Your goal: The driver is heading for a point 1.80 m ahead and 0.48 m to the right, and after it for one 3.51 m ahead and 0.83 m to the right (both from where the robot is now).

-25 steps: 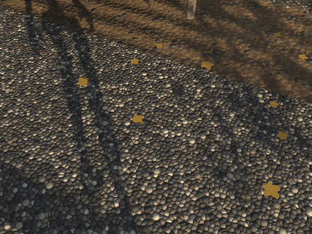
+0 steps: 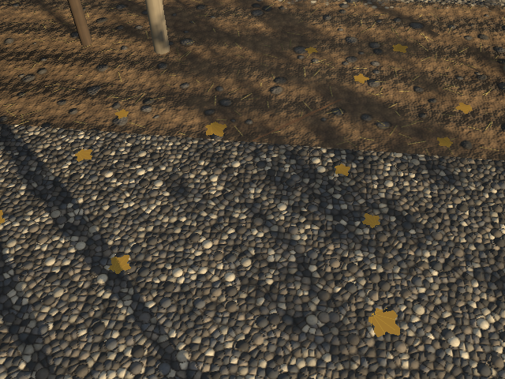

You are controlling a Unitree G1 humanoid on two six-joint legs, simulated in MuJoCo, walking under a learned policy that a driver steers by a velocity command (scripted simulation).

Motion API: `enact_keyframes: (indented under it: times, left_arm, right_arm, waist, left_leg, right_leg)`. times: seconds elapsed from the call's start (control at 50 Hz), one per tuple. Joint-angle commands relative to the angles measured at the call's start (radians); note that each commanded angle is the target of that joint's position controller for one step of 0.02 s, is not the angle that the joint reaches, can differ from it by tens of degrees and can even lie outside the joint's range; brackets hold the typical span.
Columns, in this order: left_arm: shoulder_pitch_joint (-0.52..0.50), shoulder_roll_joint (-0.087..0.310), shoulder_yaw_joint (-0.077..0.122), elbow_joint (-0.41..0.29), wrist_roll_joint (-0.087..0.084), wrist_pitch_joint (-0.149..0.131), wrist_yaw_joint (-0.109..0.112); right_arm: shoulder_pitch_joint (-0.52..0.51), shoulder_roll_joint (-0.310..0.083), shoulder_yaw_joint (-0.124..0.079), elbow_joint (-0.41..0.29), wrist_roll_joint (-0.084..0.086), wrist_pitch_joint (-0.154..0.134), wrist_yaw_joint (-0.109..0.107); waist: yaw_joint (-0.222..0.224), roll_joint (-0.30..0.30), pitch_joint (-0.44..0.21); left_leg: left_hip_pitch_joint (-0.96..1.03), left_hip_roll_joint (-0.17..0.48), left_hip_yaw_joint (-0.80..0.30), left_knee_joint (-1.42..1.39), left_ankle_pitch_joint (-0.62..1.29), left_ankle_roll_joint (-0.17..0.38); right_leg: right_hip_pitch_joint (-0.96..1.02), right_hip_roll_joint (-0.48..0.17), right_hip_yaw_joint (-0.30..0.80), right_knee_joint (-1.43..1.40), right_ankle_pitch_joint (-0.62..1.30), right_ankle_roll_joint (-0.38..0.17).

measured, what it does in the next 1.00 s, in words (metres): goes down, turning right: right foot 0.15 m lower, then left foot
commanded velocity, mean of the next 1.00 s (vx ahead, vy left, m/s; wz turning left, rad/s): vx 0.03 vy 0.00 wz -0.42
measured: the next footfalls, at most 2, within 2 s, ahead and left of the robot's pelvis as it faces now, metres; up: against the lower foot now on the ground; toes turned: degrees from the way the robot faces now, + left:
right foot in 0.12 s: +0.22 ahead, -0.09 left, -0.15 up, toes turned -6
left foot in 0.58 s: +0.22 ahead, +0.13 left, -0.15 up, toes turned -26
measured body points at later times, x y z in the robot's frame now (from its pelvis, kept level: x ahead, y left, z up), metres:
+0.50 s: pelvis +0.10 +0.02 -0.11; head +0.12 +0.00 +0.34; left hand +0.32 +0.26 -0.20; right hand +0.24 -0.26 -0.20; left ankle +0.23 +0.16 -0.79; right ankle +0.18 -0.09 -0.83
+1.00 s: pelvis +0.13 +0.06 -0.10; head +0.14 +0.07 +0.35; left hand +0.36 +0.22 -0.22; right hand +0.11 -0.19 -0.22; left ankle +0.19 +0.15 -0.83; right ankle +0.08 -0.07 -0.84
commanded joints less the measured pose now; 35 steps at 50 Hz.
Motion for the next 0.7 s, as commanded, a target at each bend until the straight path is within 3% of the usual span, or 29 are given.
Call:
enact_keyframes:
  times: [0.02,0.06,0.08,0.1,0.12,0.14,0.16,0.18,0.2,0.22,0.24,0.26,0.28,0.3,0.32,0.36,0.4,0.42,0.48,0.52,0.54,0.56,0.58,0.6,0.62,0.64,0.68,0.7]
  left_arm:
    - [-0.170,0.058,0.007,-0.141,-0.146,0.041,-0.009]
    - [-0.143,0.024,0.003,-0.135,-0.104,0.071,-0.030]
    - [-0.080,0.017,0.008,-0.108,-0.092,0.077,-0.030]
    - [0.053,0.021,0.017,-0.058,-0.064,0.075,-0.020]
    - [0.249,0.100,0.052,0.010,-0.045,0.077,0.000]
    - [0.310,0.223,0.067,-0.001,-0.025,0.065,0.015]
    - [0.323,0.256,0.063,-0.039,-0.032,0.073,0.037]
    - [0.234,0.240,0.052,-0.092,-0.031,0.090,0.062]
    - [0.151,0.257,0.046,-0.107,-0.035,0.099,0.077]
    - [0.065,0.225,0.031,-0.128,-0.034,0.109,0.088]
    - [0.023,0.187,0.016,-0.149,-0.028,0.113,0.090]
    - [-0.014,0.176,0.008,-0.157,-0.020,0.116,0.087]
    - [-0.025,0.183,0.008,-0.161,-0.024,0.108,0.083]
    - [-0.014,0.195,0.004,-0.162,-0.027,0.109,0.101]
    - [-0.026,0.196,0.008,-0.167,-0.024,0.100,0.113]
    - [-0.011,0.181,0.014,-0.176,-0.043,0.118,0.140]
    - [0.000,0.178,0.022,-0.196,-0.050,0.143,0.159]
    - [0.000,0.187,0.030,-0.209,-0.048,0.150,0.163]
    - [0.037,0.206,0.049,-0.228,-0.042,0.159,0.154]
    - [0.059,0.195,0.052,-0.232,-0.049,0.160,0.145]
    - [0.060,0.191,0.054,-0.236,-0.053,0.162,0.143]
    - [0.071,0.174,0.051,-0.237,-0.058,0.160,0.144]
    - [0.118,0.132,0.044,-0.225,-0.059,0.157,0.141]
    - [0.119,0.048,0.027,-0.254,-0.052,0.144,0.137]
    - [0.004,0.126,0.056,-0.294,-0.044,0.106,0.137]
    - [-0.004,0.175,0.074,-0.278,-0.038,0.097,0.135]
    - [0.062,0.161,0.072,-0.211,-0.027,0.115,0.143]
    - [0.095,0.144,0.068,-0.196,-0.029,0.119,0.138]
  right_arm:
    - [-0.038,-0.236,-0.080,-0.033,0.129,0.037,-0.041]
    - [0.017,-0.170,-0.080,-0.019,0.098,0.069,-0.044]
    - [0.004,-0.154,-0.084,-0.024,0.096,0.080,-0.040]
    - [-0.023,-0.142,-0.081,-0.028,0.092,0.084,-0.028]
    - [-0.021,-0.130,-0.079,-0.036,0.073,0.075,-0.012]
    - [0.035,-0.091,-0.055,-0.094,0.059,0.061,0.015]
    - [-0.019,-0.176,-0.044,-0.163,0.075,0.043,0.034]
    - [-0.085,-0.208,-0.046,-0.202,0.069,0.042,0.037]
    - [-0.096,-0.173,-0.028,-0.232,0.059,0.047,0.027]
    - [-0.118,-0.156,-0.023,-0.229,0.054,0.073,0.000]
    - [-0.113,-0.208,-0.044,-0.209,0.052,0.108,-0.026]
    - [-0.136,-0.213,-0.057,-0.205,0.046,0.139,-0.046]
    - [-0.144,-0.211,-0.066,-0.214,0.031,0.150,-0.059]
    - [-0.190,-0.179,-0.059,-0.250,0.021,0.156,-0.062]
    - [-0.184,-0.191,-0.070,-0.253,0.019,0.147,-0.061]
    - [-0.241,-0.132,-0.060,-0.287,0.015,0.139,-0.053]
    - [-0.313,-0.105,-0.053,-0.320,0.023,0.146,-0.035]
    - [-0.334,-0.117,-0.057,-0.326,0.031,0.150,-0.026]
    - [-0.347,-0.172,-0.077,-0.320,0.043,0.151,-0.002]
    - [-0.332,-0.172,-0.083,-0.304,0.043,0.142,0.011]
    - [-0.298,-0.169,-0.088,-0.288,0.045,0.138,0.019]
    - [-0.244,-0.175,-0.096,-0.264,0.042,0.136,0.022]
    - [-0.169,-0.207,-0.111,-0.243,0.029,0.135,0.024]
    - [-0.120,-0.304,-0.128,-0.239,-0.002,0.135,0.031]
    - [-0.111,-0.307,-0.133,-0.246,-0.028,0.121,0.039]
    - [-0.185,-0.281,-0.123,-0.264,-0.023,0.114,0.032]
    - [-0.309,-0.209,-0.097,-0.283,0.010,0.123,0.020]
    - [-0.331,-0.194,-0.085,-0.281,0.017,0.127,0.018]
  waist:
    - [0.015,0.084,0.106]
    - [0.012,0.067,0.057]
    - [0.042,0.064,0.047]
    - [0.115,0.041,0.005]
    - [0.191,-0.034,-0.080]
    - [0.193,-0.251,-0.232]
    - [0.244,-0.221,-0.485]
    - [0.221,-0.087,-0.507]
    - [0.155,0.057,-0.486]
    - [0.106,0.143,-0.423]
    - [0.078,0.200,-0.328]
    - [0.055,0.138,-0.208]
    - [0.040,0.091,-0.135]
    - [0.042,0.059,-0.058]
    - [0.026,0.047,-0.049]
    - [0.039,0.009,-0.121]
    - [0.068,-0.065,-0.159]
    - [0.079,-0.101,-0.151]
    - [0.108,-0.160,-0.112]
    - [0.113,-0.166,-0.085]
    - [0.096,-0.161,-0.075]
    - [0.072,-0.142,-0.070]
    - [0.055,-0.055,-0.106]
    - [0.068,0.259,-0.110]
    - [0.029,0.314,-0.052]
    - [0.065,0.249,-0.002]
    - [0.107,0.210,0.011]
    - [0.124,0.193,0.013]
  left_leg:
    - [-0.131,0.226,-0.171,-0.064,0.383,0.092]
    - [-0.076,0.241,-0.153,0.090,0.339,0.077]
    - [-0.092,0.240,-0.141,0.172,0.356,0.071]
    - [-0.148,0.205,-0.094,0.323,0.407,0.059]
    - [-0.294,0.130,-0.035,0.593,0.381,0.019]
    - [-0.747,0.027,-0.072,1.131,-0.323,-0.077]
    - [-0.844,0.033,-0.258,1.290,-0.293,-0.091]
    - [-0.885,0.058,-0.306,1.344,-0.234,-0.092]
    - [-0.905,0.068,-0.325,1.316,-0.122,-0.105]
    - [-0.859,0.083,-0.332,1.246,-0.022,-0.123]
    - [-0.783,0.089,-0.351,1.055,0.155,-0.120]
    - [-0.706,0.069,-0.319,1.031,0.193,-0.126]
    - [-0.657,0.046,-0.299,1.016,0.224,-0.122]
    - [-0.654,0.018,-0.289,0.889,0.312,-0.134]
    - [-0.542,0.019,-0.307,0.726,0.378,-0.133]
    - [-0.472,0.002,-0.300,0.415,0.438,-0.152]
    - [-0.429,-0.014,-0.313,0.256,0.430,-0.164]
    - [-0.420,-0.019,-0.321,0.187,0.409,-0.160]
    - [-0.320,-0.036,-0.322,0.028,0.327,-0.132]
    - [-0.199,-0.051,-0.297,-0.094,0.278,-0.096]
    - [-0.111,-0.055,-0.282,-0.204,0.300,-0.071]
    - [-0.003,-0.038,-0.264,-0.324,0.325,-0.045]
    - [0.184,0.075,-0.344,-0.390,0.305,-0.004]
    - [0.309,0.344,-0.661,-0.444,0.368,0.128]
    - [0.213,0.427,-0.908,-0.535,0.310,0.242]
    - [0.157,0.383,-0.813,-0.537,0.275,0.229]
    - [0.074,0.249,-0.597,-0.508,0.307,0.129]
    - [0.003,0.214,-0.539,-0.513,0.346,0.120]
  right_leg:
    - [0.084,0.060,0.015,-0.179,0.032,0.008]
    - [0.126,0.040,0.007,-0.241,0.067,-0.003]
    - [0.199,0.050,-0.023,-0.278,0.048,-0.010]
    - [0.386,0.081,-0.072,-0.329,0.108,-0.035]
    - [0.694,0.074,-0.069,-0.309,0.341,-0.090]
    - [1.177,-0.201,0.211,0.011,0.888,-0.293]
    - [1.291,-0.326,0.430,0.004,0.805,-0.420]
    - [1.219,-0.331,0.427,-0.055,0.622,-0.418]
    - [1.089,-0.353,0.485,-0.123,0.313,-0.415]
    - [0.872,-0.385,0.548,-0.213,0.011,-0.398]
    - [0.653,-0.336,0.536,-0.270,-0.296,-0.350]
    - [0.440,-0.265,0.495,-0.288,-0.388,-0.322]
    - [0.293,-0.191,0.450,-0.296,-0.405,-0.300]
    - [0.202,-0.096,0.375,-0.291,-0.434,-0.272]
    - [0.125,-0.042,0.331,-0.292,-0.365,-0.249]
    - [0.209,0.010,0.308,-0.259,-0.437,-0.200]
    - [0.272,-0.011,0.383,-0.280,-0.640,-0.182]
    - [0.290,-0.026,0.422,-0.295,-0.711,-0.178]
    - [0.294,-0.055,0.508,-0.333,-0.820,-0.166]
    - [0.253,-0.042,0.534,-0.338,-0.860,-0.150]
    - [0.225,-0.023,0.538,-0.330,-0.903,-0.132]
    - [0.187,0.009,0.513,-0.299,-0.947,-0.101]
    - [0.066,0.073,0.433,-0.130,-1.006,-0.052]
    - [-0.191,0.262,0.196,0.229,-1.060,0.014]
    - [-0.355,0.244,0.253,0.419,-1.046,0.060]
    - [-0.346,0.228,0.284,0.552,-0.949,0.063]
    - [-0.279,0.223,0.229,0.683,-0.795,0.074]
    - [-0.212,0.222,0.211,0.743,-0.724,0.084]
